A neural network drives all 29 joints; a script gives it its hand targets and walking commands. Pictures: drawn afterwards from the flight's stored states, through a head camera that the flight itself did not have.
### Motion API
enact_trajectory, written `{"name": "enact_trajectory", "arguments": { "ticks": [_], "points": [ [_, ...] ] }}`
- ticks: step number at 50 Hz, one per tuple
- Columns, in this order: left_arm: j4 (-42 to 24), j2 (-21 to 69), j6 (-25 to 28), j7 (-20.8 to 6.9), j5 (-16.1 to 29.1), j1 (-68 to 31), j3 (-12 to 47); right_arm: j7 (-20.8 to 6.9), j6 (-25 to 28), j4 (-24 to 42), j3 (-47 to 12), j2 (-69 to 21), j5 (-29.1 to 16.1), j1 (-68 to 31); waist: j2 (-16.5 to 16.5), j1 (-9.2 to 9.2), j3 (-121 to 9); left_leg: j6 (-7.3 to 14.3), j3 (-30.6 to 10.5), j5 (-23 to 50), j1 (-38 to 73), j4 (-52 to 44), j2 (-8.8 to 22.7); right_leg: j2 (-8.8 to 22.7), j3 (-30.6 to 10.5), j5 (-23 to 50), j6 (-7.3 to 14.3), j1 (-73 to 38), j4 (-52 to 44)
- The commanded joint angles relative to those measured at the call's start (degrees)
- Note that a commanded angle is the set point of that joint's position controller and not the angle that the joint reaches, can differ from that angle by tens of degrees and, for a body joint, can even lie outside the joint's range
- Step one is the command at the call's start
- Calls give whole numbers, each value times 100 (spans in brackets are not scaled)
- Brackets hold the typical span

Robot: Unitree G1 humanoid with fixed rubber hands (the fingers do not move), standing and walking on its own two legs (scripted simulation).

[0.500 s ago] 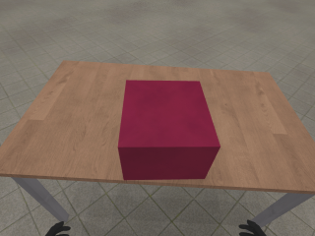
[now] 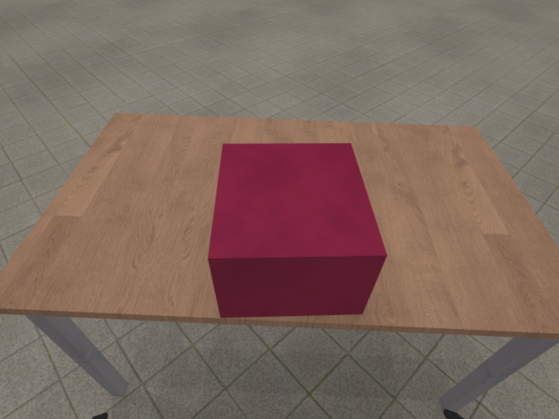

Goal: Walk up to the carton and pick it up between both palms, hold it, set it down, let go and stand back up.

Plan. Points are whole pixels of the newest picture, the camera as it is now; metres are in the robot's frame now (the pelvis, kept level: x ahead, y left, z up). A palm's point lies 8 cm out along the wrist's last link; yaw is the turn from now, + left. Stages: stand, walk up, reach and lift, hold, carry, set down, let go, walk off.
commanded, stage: stand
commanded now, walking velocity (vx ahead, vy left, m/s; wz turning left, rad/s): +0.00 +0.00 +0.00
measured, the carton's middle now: (289, 225) +0.48 +0.00 -0.03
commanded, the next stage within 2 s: none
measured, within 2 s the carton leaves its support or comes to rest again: neither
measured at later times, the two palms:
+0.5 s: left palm out of the picture +0.08 +0.29 -0.10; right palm out of the picture +0.10 -0.27 -0.11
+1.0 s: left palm out of the picture +0.08 +0.29 -0.10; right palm out of the picture +0.08 -0.27 -0.12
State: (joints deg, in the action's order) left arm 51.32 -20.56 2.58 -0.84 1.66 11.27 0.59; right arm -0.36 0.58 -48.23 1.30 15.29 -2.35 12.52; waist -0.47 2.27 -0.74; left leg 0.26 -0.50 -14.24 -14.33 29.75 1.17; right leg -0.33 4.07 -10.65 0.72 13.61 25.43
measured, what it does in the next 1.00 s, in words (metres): stands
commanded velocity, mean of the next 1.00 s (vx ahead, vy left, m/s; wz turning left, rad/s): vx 0.00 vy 0.00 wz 0.00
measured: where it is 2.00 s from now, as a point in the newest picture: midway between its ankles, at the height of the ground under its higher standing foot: outside the picture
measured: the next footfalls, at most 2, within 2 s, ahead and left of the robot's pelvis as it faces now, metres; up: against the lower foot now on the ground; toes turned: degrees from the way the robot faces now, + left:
none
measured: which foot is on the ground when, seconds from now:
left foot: down 0.00-1.00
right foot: down 0.00-1.00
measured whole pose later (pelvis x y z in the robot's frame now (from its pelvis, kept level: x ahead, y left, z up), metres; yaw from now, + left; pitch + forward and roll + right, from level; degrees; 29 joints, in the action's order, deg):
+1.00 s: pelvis +0.00 -0.01 +0.00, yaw +0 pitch -2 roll +0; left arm 53.6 -20.6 2.7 -0.7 1.7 11.3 0.6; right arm -0.7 0.6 -52.8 1.3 16.0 -2.3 12.5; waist -1.2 1.9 -0.8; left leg -0.4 -0.5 -12.6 -13.2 27.4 1.1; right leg -0.2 4.1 -10.3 1.1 13.6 25.4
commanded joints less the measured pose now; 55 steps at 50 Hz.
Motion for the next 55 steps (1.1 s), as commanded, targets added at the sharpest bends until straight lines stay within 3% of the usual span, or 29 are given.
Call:
{"name": "enact_trajectory", "arguments": {
  "ticks": [1, 3, 4, 5, 7, 8, 12, 13, 15, 20, 21, 23, 24, 26, 27, 31, 33, 34, 38, 39, 40, 41, 42, 43, 44, 45, 49, 50, 55],
  "points": [
    [110, -1263, 214, 60, -404, -267, -344, 43, 160, 111, 316, 1435, 380, -263, -438, -268, -67, 257, -575, 238, 209, -822, 561, 774, -1020, -69, 163, -315, -609],
    [210, -1191, 187, 73, -355, -97, -273, 0, 175, 140, 304, 1579, 407, -371, -454, -217, -431, 228, -579, 181, 356, -837, 522, 766, -929, -94, 72, -473, -599],
    [220, -1095, 158, 46, -342, -246, -280, 15, 183, 60, 318, 1506, 374, -436, -95, -153, -476, 247, -608, 198, 380, -748, 555, 764, -946, -164, 158, -523, -728],
    [230, -1087, 156, 83, -348, -290, -313, 21, 199, 130, 299, 1535, 361, -204, -278, -273, -101, 201, -570, 334, 316, -837, 469, 800, -1036, -117, 142, -290, -713],
    [245, -1150, 192, 71, -330, -206, -296, 14, 178, 106, 278, 1487, 377, -331, -202, -219, -158, 267, -637, 322, 316, -825, 539, 800, -1053, -109, 127, -302, -724],
    [266, -1180, 199, 71, -346, -134, -331, 10, 158, 55, 300, 1507, 391, -303, -552, -167, -240, 273, -583, 284, 407, -852, 569, 780, -1015, -263, 114, -303, -757],
    [310, -1198, 205, 92, -376, -287, -316, 9, 167, -48, 326, 1603, 450, -405, 61, -171, -95, 233, -583, 74, 302, -889, 508, 769, -1070, -552, 110, -221, -858],
    [252, -1196, 202, 89, -382, -261, -319, -7, 152, -64, 344, 1625, 430, -262, -290, -181, 56, 247, -462, 32, 338, -842, 514, 897, -1181, -728, 198, -17, -932],
    [332, -1293, 195, 64, -351, -226, -347, 1, 183, -114, 291, 1422, 336, -308, -374, -258, -81, 249, -520, 106, 446, -791, 555, 929, -1258, -730, 256, -44, -989],
    [302, -1253, 219, 87, -344, -243, -294, -8, 126, -192, 258, 1410, 397, -344, -85, -255, -80, 259, -571, 137, 276, -876, 521, 882, -1166, -166, 160, -254, -750],
    [328, -1304, 204, 80, -326, -174, -354, 5, 196, -181, 297, 1604, 379, -200, -385, -234, -217, 243, -569, 210, 414, -863, 540, 843, -1161, -168, 181, -374, -775],
    [328, -1252, 217, 76, -361, -146, -376, 23, 186, -216, 343, 1621, 417, -296, -368, -108, -577, 254, -539, 630, 551, -792, 541, 805, -1075, 404, 215, -648, -656],
    [287, -1252, 174, 75, -335, -183, -339, 26, 172, -118, 313, 1613, 374, -516, -287, -258, -228, 230, -509, 618, 446, -828, 610, 813, -993, 621, 201, -423, -606],
    [375, -1182, 214, 61, -356, -233, -300, 7, 159, -138, 360, 1567, 333, -394, -445, -267, -287, 196, -482, 663, 364, -797, 567, 820, -994, 684, 217, -576, -685],
    [393, -1256, 218, 90, -323, -118, -333, 9, 146, -253, 345, 1576, 372, -163, -113, -188, -281, 216, -541, 636, 367, -890, 563, 813, -983, 479, 190, -593, -654],
    [354, -1340, 200, 93, -322, -127, -365, 43, 130, -261, 268, 1634, 342, -271, -380, -197, -184, 245, -517, 326, 450, -802, 525, 907, -1169, -324, 85, -339, -827],
    [318, -1344, 190, 89, -369, -304, -326, 71, 118, -229, 242, 1378, 350, -323, 39, -300, 4, 235, -522, 273, 309, -930, 541, 822, -1082, -357, 177, -185, -795],
    [322, -1211, 151, 85, -348, -256, -320, 51, 167, -252, 275, 1481, 392, -452, -304, -226, -24, 275, -540, 117, 210, -872, 588, 797, -1033, -188, 174, -331, -859],
    [342, -1228, 199, 67, -324, -327, -274, -6, 146, -364, 235, 1471, 380, -100, -195, -292, 67, 190, -508, 174, 365, -924, 502, 926, -1173, -816, 164, -3, -881],
    [392, -1301, 195, 79, -302, -261, -327, -15, 156, -313, 268, 1534, 372, -296, -179, -167, 121, 297, -552, 105, 412, -882, 597, 880, -1235, -699, 201, 59, -923],
    [474, -1325, 167, 84, -334, -126, -345, -9, 171, -332, 285, 1514, 382, -16, -20, -314, 111, 219, -514, 29, 352, -942, 534, 861, -1235, -981, 169, 34, -968],
    [357, -1229, 168, 87, -356, -427, -345, -31, 173, -321, 325, 1598, 396, -351, -311, -295, 43, 172, -496, 73, 316, -910, 496, 783, -1109, -887, 136, -23, -930],
    [262, -1149, 163, 79, -356, -443, -295, -26, 184, -288, 314, 1555, 364, -389, 60, -247, -216, 177, -545, 67, 332, -893, 516, 729, -1006, -764, 150, -321, -907],
    [369, -1212, 187, 84, -323, -324, -349, -15, 186, -361, 277, 1519, 386, -370, -289, -173, -26, 199, -553, 63, 306, -1028, 531, 833, -1108, -772, 178, -109, -812],
    [371, -1244, 154, 60, -331, -295, -341, -10, 163, -336, 293, 1616, 365, -434, -296, -271, -120, 191, -509, 22, 407, -986, 531, 780, -1070, -825, 143, -64, -918],
    [413, -1252, 162, 74, -290, -340, -326, 4, 165, -334, 313, 1624, 389, -430, -422, -173, 150, 241, -567, -53, 154, -1002, 548, 792, -1118, -736, 129, -25, -863],
    [421, -1170, 145, 93, -343, -324, -311, -22, 177, -401, 322, 1613, 432, -317, 48, -233, -230, 173, -521, 133, 356, -1016, 516, 813, -1060, -615, 201, -396, -885],
    [356, -1266, 165, 81, -301, -442, -329, -23, 181, -306, 320, 1621, 392, -397, -366, -244, 80, 181, -444, 180, 195, -915, 522, 919, -1201, -432, 210, -199, -920],
    [395, -1136, 187, 92, -294, -237, -288, -9, 178, -308, 303, 1585, 355, -388, -161, -322, -305, 241, -506, 294, 550, -920, 598, 919, -1175, -218, 257, -320, -916]
  ]
}}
